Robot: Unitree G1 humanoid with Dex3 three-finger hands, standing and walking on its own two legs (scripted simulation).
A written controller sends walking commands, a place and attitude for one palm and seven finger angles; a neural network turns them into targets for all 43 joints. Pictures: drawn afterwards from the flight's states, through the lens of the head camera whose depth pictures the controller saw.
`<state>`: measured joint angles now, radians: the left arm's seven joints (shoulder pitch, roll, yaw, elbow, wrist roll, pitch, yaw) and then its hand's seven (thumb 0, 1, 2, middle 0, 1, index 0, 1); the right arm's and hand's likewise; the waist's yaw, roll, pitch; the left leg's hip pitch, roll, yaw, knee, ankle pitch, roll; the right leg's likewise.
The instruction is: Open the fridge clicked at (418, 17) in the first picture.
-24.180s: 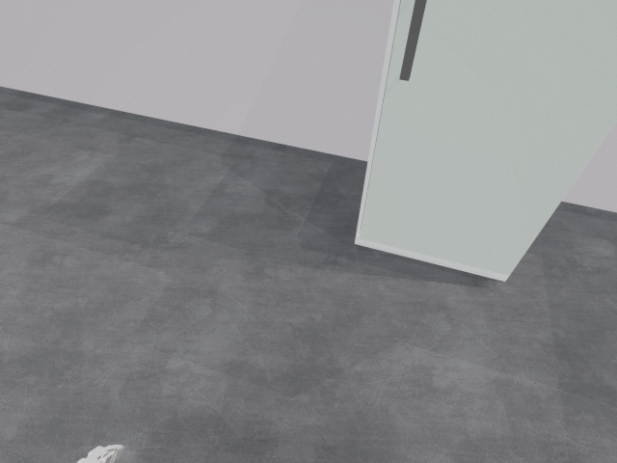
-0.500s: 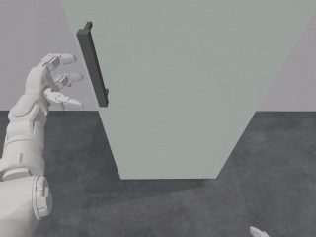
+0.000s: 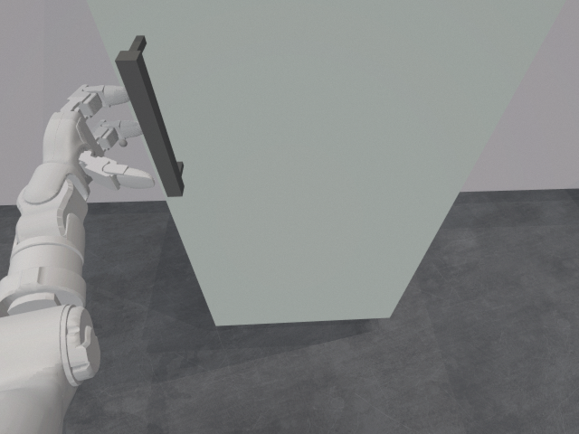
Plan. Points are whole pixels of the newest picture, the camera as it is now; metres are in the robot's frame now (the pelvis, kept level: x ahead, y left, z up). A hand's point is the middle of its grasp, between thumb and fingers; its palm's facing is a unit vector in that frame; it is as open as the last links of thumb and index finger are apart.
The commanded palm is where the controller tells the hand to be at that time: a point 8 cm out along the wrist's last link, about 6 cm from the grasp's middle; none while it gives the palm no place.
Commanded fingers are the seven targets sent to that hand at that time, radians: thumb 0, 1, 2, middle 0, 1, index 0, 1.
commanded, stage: feel for the door with the fingertips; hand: left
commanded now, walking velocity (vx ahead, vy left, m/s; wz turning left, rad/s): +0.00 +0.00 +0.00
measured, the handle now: (159, 125) +0.51 +0.19 +0.16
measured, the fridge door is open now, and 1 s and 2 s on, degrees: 0 0 0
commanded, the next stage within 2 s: slide the fingers in behind the handle in 0.26 s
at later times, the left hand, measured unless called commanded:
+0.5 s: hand (134, 137) +0.46 +0.21 +0.17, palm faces +0.05 -1.00 +0.00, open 14.0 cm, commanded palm +0.43 +0.26 +0.17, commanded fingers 0.00 -0.50 0.30 -0.30 -1.20 -0.30 -1.20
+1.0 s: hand (133, 146) +0.45 +0.21 +0.17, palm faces +0.05 -1.00 +0.01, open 14.0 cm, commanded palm +0.43 +0.26 +0.17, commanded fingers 0.00 -0.50 0.30 -0.30 -1.20 -0.30 -1.20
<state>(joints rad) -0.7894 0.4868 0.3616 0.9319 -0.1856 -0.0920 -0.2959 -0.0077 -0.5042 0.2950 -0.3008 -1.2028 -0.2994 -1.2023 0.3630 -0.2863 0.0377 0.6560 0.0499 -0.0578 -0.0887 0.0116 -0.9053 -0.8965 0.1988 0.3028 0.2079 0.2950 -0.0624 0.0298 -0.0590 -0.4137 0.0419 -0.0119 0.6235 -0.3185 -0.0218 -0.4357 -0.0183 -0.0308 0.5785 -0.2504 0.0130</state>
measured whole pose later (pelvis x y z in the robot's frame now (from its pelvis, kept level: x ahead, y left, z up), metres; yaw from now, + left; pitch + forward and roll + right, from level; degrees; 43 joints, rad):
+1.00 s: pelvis +0.00 +0.00 +0.00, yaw +1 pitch +6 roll -1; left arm -0.79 0.43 0.31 0.87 -0.17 -0.04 -0.24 -0.01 -0.51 0.29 -0.30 -1.20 -0.30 -1.20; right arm 0.30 -0.27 0.04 0.63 0.05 -0.05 -0.09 0.01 -0.91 -0.90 0.20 0.30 0.21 0.29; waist -0.05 0.02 -0.05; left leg -0.40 0.03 -0.02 0.62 -0.32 -0.02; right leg -0.41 -0.03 -0.04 0.57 -0.25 0.02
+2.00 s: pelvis +0.01 +0.00 +0.00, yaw +0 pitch +4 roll -1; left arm -0.71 0.33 0.26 0.75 -0.17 -0.02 -0.14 -0.01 -0.50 0.29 -0.26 -1.19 -0.24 -1.18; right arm 0.30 -0.26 0.03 0.67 0.04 -0.06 -0.09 0.01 -0.91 -0.90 0.20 0.30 0.21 0.29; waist -0.03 0.03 -0.05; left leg -0.33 0.03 -0.02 0.58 -0.31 -0.02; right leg -0.36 -0.02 -0.04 0.54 -0.25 0.01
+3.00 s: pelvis +0.01 +0.00 +0.00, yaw +0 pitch +5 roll -1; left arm -0.74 0.33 0.27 0.80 -0.16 -0.05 -0.15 0.01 0.57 0.78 -0.37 -1.36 -0.35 -1.35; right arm 0.31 -0.26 0.03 0.67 0.04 -0.06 -0.08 0.01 -0.91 -0.90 0.20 0.30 0.21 0.29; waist -0.04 0.03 -0.05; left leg -0.35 0.03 -0.01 0.58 -0.31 -0.02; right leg -0.38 -0.03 -0.03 0.54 -0.25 0.02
